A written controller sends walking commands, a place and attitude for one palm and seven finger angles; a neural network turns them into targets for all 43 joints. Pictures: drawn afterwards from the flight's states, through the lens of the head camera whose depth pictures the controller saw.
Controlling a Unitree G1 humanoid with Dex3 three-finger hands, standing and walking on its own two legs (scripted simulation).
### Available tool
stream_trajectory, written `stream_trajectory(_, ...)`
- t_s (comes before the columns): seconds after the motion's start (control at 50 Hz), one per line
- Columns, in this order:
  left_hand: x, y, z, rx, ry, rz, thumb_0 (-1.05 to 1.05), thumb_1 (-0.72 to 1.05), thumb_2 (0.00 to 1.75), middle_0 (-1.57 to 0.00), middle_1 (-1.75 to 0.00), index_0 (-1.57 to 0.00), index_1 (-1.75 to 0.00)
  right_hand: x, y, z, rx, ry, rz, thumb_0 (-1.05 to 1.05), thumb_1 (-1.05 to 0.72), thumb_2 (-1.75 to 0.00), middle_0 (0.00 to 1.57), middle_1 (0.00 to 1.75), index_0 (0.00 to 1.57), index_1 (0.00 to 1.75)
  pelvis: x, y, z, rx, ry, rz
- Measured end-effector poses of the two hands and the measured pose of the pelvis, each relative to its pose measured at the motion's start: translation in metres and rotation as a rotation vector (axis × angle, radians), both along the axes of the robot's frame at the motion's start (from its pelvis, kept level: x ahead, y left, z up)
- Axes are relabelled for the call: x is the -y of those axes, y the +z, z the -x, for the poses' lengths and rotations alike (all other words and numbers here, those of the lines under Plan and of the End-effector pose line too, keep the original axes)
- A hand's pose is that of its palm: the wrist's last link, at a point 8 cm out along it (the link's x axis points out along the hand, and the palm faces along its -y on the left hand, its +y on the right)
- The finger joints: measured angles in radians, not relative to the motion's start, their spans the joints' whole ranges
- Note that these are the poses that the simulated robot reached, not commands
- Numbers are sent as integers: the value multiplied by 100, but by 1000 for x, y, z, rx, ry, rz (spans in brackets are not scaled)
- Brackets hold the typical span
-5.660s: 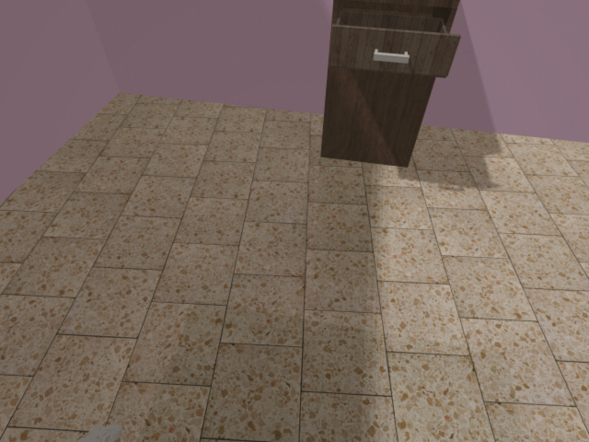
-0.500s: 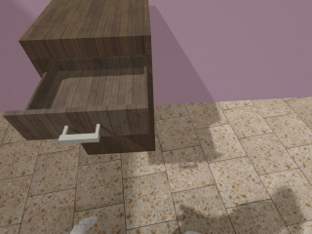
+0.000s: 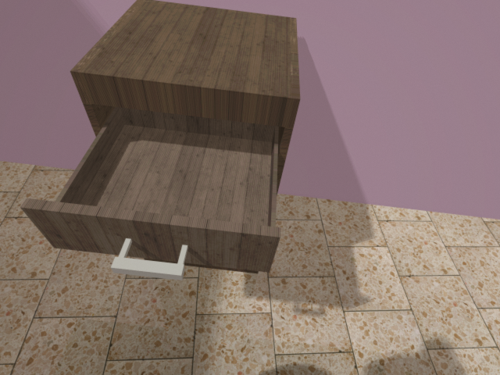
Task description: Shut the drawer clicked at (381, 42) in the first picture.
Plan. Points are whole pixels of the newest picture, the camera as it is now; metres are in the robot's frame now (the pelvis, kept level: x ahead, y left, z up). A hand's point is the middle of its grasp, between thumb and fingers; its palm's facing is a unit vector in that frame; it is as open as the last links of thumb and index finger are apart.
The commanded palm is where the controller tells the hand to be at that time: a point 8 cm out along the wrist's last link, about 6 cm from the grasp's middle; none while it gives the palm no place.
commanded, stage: come to a stop and stand still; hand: left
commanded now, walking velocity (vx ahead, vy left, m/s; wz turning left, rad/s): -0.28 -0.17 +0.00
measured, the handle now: (152, 258) +0.30 +0.22 -0.04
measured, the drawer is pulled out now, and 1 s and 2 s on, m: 0.30 0.30 0.30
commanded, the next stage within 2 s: look again from close up in 1.36 s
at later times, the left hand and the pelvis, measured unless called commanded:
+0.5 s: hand out of the picture -0.01 +0.12 -0.15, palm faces +0.01 -0.97 -0.26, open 7.4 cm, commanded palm none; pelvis -0.03 -0.06 +0.01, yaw -2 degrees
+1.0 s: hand out of the picture -0.03 +0.19 -0.18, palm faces +0.04 -0.97 -0.23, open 7.4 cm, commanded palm none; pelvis -0.03 +0.00 -0.01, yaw +0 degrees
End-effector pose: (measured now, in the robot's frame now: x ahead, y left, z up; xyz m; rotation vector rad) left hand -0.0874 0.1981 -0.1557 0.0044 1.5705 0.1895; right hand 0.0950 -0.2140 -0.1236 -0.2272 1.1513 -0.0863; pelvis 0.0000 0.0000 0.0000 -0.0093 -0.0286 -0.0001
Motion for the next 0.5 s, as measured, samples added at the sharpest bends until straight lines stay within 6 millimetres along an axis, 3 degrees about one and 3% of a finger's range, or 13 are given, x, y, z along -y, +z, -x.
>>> stream_trajectory(0.06,-4,2,-14,-9,-30,4,1,91,90,-20,-30,-20,-30,-12,2,-3,1,-33,-6,-1,-92,-90,20,29,20,30,-4,4,-3,6,-10,-1)
stream_trajectory(0.12,-11,4,-34,20,-60,-8,1,91,90,-20,-30,-20,-30,-10,5,-4,10,-63,-1,-3,-94,-90,21,30,20,30,-5,7,1,7,-12,4)
stream_trajectory(0.2,-22,5,-62,93,-85,-51,0,91,90,-20,-30,-20,-30,6,7,9,-6,-86,17,-3,-94,-90,21,30,20,30,3,8,12,0,-17,6)
stream_trajectory(0.3,-24,11,-87,188,-112,-113,0,91,90,-20,-30,-20,-30,37,0,42,-52,-114,22,-2,-92,-90,21,30,20,30,22,5,26,-6,-22,-3)
stream_trajectory(0.42,2,20,-88,260,-159,-173,0,91,90,-20,-30,-20,-30,74,-27,88,-119,-165,-34,-1,-91,-90,20,30,20,30,52,-5,36,0,-22,-35)
stream_trajectory(0.5,28,36,-75,241,-155,-154,0,91,90,-20,-30,-20,-30,84,-26,117,-195,-175,-68,0,-91,-90,20,29,20,30,62,7,34,-3,-32,-44)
